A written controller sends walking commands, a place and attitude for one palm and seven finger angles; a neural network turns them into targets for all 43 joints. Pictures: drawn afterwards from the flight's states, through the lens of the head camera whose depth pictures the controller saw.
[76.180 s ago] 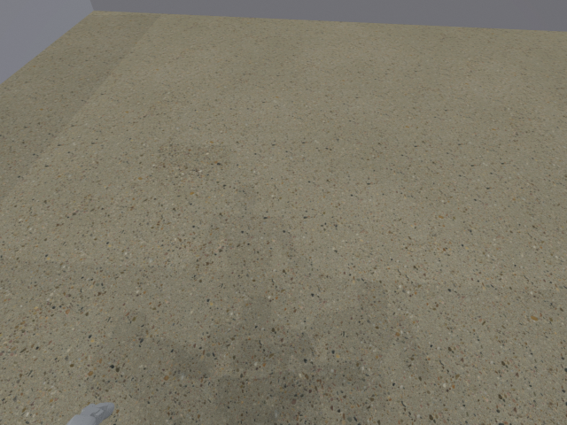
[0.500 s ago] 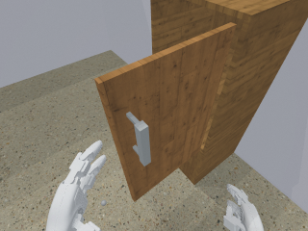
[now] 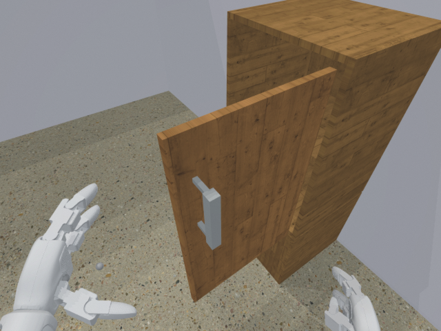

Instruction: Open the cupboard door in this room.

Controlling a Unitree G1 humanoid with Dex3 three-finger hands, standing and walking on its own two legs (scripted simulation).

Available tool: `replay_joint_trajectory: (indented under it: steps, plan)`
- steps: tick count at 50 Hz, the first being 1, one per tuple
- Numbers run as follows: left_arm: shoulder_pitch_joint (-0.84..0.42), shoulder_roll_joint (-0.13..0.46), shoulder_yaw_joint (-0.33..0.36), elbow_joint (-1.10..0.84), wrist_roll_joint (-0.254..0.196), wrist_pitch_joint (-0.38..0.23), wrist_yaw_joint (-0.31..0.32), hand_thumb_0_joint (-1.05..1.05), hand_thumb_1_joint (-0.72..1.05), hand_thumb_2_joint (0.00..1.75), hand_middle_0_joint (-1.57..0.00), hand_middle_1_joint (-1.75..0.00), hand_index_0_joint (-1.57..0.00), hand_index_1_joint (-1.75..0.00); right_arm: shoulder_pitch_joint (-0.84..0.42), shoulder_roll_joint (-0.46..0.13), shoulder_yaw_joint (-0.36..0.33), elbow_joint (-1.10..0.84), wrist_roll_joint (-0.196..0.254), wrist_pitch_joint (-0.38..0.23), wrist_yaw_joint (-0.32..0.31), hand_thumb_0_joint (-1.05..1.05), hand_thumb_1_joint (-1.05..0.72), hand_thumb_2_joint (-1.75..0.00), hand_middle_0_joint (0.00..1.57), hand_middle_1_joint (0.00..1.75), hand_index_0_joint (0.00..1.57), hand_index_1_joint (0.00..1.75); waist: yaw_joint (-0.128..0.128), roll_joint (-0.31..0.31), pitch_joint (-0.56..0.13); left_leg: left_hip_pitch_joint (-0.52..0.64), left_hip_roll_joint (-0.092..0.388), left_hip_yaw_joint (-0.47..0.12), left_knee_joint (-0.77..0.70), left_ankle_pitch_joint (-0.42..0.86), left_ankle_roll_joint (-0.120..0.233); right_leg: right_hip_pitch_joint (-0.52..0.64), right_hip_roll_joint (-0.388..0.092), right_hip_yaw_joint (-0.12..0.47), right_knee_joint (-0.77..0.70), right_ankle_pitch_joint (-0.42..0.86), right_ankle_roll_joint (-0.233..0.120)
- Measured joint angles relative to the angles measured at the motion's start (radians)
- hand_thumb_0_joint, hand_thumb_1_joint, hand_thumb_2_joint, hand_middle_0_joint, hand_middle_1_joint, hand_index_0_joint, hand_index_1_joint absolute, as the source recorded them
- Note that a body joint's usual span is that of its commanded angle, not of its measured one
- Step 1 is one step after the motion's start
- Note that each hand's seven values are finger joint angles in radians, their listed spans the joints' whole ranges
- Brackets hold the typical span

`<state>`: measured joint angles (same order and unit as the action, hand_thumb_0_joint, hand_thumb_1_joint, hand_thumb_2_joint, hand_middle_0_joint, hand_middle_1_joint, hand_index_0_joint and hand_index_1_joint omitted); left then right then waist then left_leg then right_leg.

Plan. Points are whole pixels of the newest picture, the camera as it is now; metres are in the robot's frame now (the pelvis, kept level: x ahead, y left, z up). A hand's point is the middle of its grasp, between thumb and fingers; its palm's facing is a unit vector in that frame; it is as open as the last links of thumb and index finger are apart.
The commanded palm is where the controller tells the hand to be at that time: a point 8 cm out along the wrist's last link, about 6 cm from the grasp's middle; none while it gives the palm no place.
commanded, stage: draw the hand back to the body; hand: left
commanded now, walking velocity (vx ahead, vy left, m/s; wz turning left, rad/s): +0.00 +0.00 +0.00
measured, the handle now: (206, 213) +0.30 +0.06 +0.09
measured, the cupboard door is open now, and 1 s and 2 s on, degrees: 91 91 91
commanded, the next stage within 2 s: step back with the hand held close in 0.96 s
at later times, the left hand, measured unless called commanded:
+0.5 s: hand (37, 218) +0.21 +0.28 +0.18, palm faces +0.36 -0.85 -0.39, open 10.0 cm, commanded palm +0.16 +0.33 +0.20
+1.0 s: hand (32, 212) +0.21 +0.28 +0.19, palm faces +0.41 -0.82 -0.40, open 7.4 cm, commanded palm +0.16 +0.32 +0.20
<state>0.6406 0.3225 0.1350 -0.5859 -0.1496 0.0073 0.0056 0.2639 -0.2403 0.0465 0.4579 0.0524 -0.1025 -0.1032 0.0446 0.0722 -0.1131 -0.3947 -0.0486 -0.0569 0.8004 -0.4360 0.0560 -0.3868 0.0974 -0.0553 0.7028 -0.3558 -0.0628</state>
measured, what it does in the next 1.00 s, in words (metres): stands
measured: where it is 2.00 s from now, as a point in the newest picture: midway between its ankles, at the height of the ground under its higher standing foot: outside the picture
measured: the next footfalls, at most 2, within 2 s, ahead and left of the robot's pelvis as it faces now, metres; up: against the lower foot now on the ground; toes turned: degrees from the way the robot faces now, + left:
none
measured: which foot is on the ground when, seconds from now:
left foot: down 0.00-1.00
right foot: down 0.00-1.00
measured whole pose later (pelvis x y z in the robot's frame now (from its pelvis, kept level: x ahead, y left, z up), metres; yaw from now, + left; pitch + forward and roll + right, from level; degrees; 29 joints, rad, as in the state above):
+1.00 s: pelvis +0.02 +0.03 +0.03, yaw -1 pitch -3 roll -1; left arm 0.49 0.37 0.32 -0.48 -0.07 0.00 0.10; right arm 0.21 -0.24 0.04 0.61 0.02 -0.08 -0.04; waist 0.06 0.06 -0.02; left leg -0.09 -0.09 -0.03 0.44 -0.29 0.09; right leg -0.11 0.05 0.00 0.40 -0.24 -0.02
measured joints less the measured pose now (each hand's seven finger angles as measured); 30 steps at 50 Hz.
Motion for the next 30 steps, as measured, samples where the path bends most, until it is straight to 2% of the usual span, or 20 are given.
replay_joint_trajectory:
  steps: [4,8,19,30]
  plan:
    - [0.003,-0.004,-0.012,0.01,0.049,-0.003,0.058,-0.01,-0.25,0.41,-0.17,-0.3,-0.16,-0.31,-0.012,0.013,0.007,0.021,-0.009,0.008,0.0,0.01,-0.9,-0.9,0.2,0.3,0.2,0.3,-0.001,-0.003,0.027,0.057,-0.01,0.011,-0.067,0.03,0.012,0.052,-0.011,0.016,-0.058,0.028,0.013]
    - [-0.006,0.01,-0.008,0.032,0.069,0.001,0.083,-0.01,-0.12,0.46,-0.17,-0.3,-0.17,-0.31,-0.017,0.02,0.02,0.05,-0.014,0.011,0.003,0.01,-0.9,-0.9,0.2,0.3,0.2,0.3,0.004,-0.006,0.049,0.114,-0.025,0.02,-0.129,0.055,0.025,0.102,-0.027,0.03,-0.101,0.042,0.026]
    - [-0.093,0.024,0.083,0.061,0.084,-0.009,0.105,0.0,0.25,0.63,-0.19,-0.3,-0.18,-0.31,-0.043,0.023,0.03,0.114,-0.026,0.006,0.031,0.01,-0.9,-0.9,0.21,0.3,0.2,0.3,0.022,-0.006,0.08,0.234,-0.055,0.032,-0.263,0.104,0.047,0.206,-0.059,0.053,-0.199,0.071,0.055]
    - [-0.156,0.068,0.189,0.085,0.078,-0.015,0.097,0.0,0.63,0.79,-0.2,-0.3,-0.2,-0.31,-0.058,0.009,0.009,0.134,-0.034,0.01,0.056,0.01,-0.9,-0.9,0.21,0.3,0.2,0.3,0.026,-0.022,0.092,0.284,-0.058,0.037,-0.341,0.133,0.049,0.253,-0.063,0.065,-0.271,0.099,0.061]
